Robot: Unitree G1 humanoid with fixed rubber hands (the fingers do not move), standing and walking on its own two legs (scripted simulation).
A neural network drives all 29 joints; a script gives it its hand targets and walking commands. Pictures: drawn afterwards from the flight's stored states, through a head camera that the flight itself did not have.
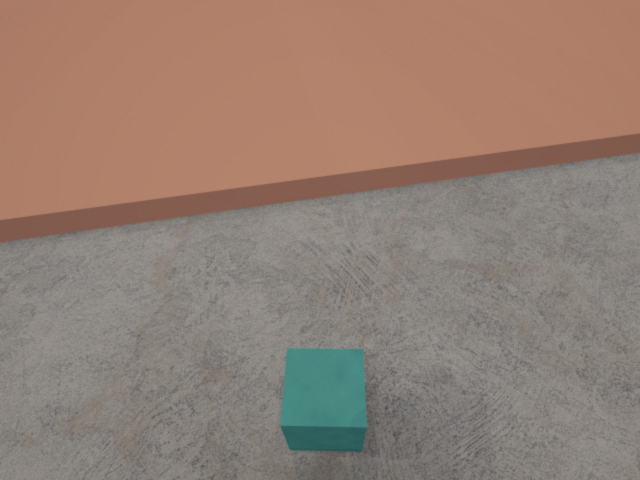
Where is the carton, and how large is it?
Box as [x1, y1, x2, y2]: [280, 348, 366, 451]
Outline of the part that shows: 287,348 280,425 289,448 312,450 361,451 366,429 362,349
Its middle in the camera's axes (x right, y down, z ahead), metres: +0.01 +0.46 +1.09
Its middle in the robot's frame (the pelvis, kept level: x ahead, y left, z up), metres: +0.42 +0.03 -0.65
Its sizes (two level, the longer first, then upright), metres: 0.210 0.200 0.250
